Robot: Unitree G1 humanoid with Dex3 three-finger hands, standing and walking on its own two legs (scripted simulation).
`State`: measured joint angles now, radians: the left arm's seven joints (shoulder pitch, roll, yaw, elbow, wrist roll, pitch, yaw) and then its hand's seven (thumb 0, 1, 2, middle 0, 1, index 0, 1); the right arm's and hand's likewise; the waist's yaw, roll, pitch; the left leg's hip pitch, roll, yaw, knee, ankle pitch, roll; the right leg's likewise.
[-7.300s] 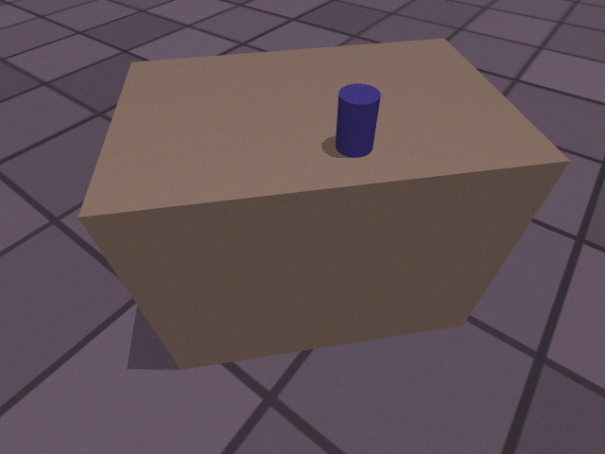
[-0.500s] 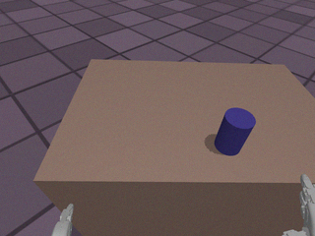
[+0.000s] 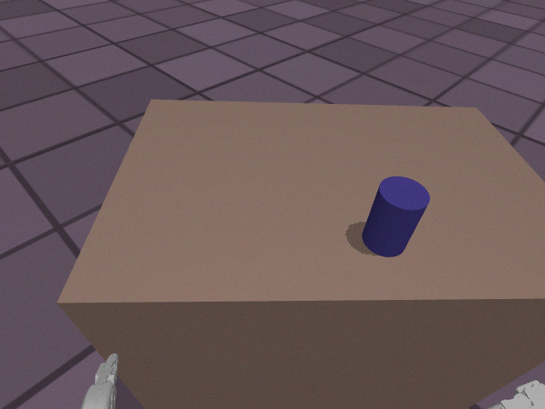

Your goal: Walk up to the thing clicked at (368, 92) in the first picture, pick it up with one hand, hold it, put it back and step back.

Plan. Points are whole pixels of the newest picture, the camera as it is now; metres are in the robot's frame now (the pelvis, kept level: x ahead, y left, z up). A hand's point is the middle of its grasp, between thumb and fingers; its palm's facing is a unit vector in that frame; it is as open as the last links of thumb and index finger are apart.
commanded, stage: rise first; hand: right
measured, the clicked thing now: (393, 217) +0.44 -0.21 +0.03
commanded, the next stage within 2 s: go down in 0.50 s
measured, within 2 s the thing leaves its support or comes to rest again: neither
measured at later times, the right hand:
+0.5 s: hand (544, 336) +0.18 -0.26 +0.14, palm faces +0.37 +0.82 -0.43, open 17.6 cm
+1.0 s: hand out of the picture +0.21 -0.30 +0.15, palm faces +0.38 +0.86 -0.34, open 17.3 cm
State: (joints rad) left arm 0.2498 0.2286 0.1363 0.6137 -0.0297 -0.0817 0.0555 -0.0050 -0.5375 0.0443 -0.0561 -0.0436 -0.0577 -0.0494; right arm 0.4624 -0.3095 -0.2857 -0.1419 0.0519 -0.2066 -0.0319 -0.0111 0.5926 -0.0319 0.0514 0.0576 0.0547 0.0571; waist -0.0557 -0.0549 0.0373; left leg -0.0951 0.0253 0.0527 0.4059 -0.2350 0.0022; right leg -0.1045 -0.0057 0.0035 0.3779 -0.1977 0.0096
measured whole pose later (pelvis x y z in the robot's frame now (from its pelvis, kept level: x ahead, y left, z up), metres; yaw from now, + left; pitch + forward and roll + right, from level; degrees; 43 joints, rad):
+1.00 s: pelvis -0.01 +0.00 +0.00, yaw +0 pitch -3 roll +0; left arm 0.15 0.22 0.13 0.78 -0.02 -0.11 0.09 0.00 -0.53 0.05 -0.05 -0.04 -0.06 -0.05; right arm 0.22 -0.37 -0.48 0.01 0.15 -0.31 0.14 -0.01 0.51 -0.05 0.05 0.05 0.06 0.05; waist -0.04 -0.04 0.02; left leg -0.14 0.02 0.06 0.42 -0.23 0.00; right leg -0.16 -0.01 0.01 0.42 -0.20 0.01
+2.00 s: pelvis +0.00 -0.01 -0.01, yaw +0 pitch +3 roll +1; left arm 0.22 0.26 -0.05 0.74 -0.03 -0.20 0.23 -0.01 -0.54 0.06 -0.06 -0.05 -0.06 -0.05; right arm -0.38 -0.71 -0.64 0.79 0.29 -0.02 0.58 -0.01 0.51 -0.04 0.06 0.04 0.05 0.04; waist 0.00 -0.01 -0.06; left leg -0.28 0.02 0.05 0.47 -0.25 0.00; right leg -0.32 -0.02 0.00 0.50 -0.25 0.00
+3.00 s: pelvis +0.01 -0.02 -0.01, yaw +0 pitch +7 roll +1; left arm 0.21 0.25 -0.06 0.72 -0.02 -0.22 0.24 0.00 -0.55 0.07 -0.06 -0.05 -0.06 -0.06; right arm -0.48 -0.81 -0.65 0.95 0.27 -0.06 0.63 -0.01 0.50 -0.05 0.06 0.04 0.05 0.04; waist 0.02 0.00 -0.09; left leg -0.37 0.02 0.06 0.54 -0.28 -0.01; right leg -0.43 -0.01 0.01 0.60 -0.29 -0.01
